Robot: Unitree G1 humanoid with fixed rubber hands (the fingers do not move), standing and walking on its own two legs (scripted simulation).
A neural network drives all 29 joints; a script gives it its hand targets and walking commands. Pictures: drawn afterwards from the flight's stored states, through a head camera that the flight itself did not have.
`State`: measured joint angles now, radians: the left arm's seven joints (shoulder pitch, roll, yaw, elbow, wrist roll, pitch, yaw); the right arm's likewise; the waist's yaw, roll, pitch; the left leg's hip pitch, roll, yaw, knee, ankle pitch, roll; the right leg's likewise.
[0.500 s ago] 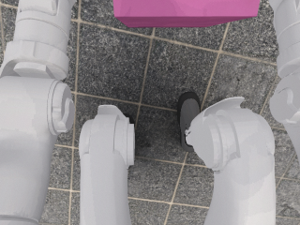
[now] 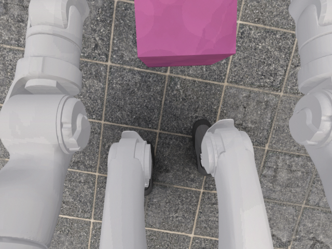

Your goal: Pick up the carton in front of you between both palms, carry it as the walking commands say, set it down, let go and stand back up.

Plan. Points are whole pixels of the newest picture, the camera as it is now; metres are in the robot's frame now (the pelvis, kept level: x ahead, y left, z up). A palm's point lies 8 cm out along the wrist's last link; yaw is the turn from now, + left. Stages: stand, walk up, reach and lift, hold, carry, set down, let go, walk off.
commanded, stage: set down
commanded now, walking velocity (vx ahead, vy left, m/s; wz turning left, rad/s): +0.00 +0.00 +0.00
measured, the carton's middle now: (181, 22) +0.56 -0.07 -0.32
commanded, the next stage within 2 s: let go in 0.60 s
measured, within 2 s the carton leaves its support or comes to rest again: neither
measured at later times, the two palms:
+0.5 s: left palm out of the picture +0.60 +0.12 +0.04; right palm out of the picture +0.56 -0.27 +0.04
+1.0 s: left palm out of the picture +0.50 +0.15 +0.14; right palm out of the picture +0.46 -0.28 +0.14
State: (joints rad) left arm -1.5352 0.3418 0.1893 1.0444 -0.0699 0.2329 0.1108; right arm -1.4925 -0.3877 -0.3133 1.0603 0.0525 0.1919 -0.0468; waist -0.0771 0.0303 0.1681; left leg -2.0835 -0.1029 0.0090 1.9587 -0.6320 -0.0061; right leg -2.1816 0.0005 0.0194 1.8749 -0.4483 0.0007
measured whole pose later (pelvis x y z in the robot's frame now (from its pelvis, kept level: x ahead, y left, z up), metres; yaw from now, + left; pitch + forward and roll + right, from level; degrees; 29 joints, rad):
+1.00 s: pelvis +0.07 -0.02 +0.26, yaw -1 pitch +38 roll +2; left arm -0.70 0.16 0.24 0.64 0.09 0.15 0.05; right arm -0.68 -0.26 -0.27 0.66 -0.09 0.14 0.09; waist -0.05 0.01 -0.02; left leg -1.18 -0.06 -0.05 0.84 -0.33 -0.02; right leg -1.27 0.02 0.02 0.81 -0.21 -0.02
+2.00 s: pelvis +0.13 +0.00 +0.33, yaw -3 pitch -4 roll -1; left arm 0.22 0.20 0.04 0.44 0.01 0.11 -0.06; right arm 0.23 -0.22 -0.04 0.40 -0.02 0.17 0.06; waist 0.00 0.03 0.10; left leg -0.04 -0.03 -0.06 0.45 -0.33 0.02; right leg -0.14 0.04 0.03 0.44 -0.23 -0.01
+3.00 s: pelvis +0.13 -0.02 +0.33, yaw -2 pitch -2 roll +0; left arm 0.15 0.35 0.03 0.91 0.03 -0.01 0.01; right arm 0.19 -0.37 -0.02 0.83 -0.03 0.00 -0.02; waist 0.01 0.02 0.01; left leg -0.07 -0.03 -0.09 0.42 -0.31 0.00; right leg -0.18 0.03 0.00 0.44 -0.23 -0.02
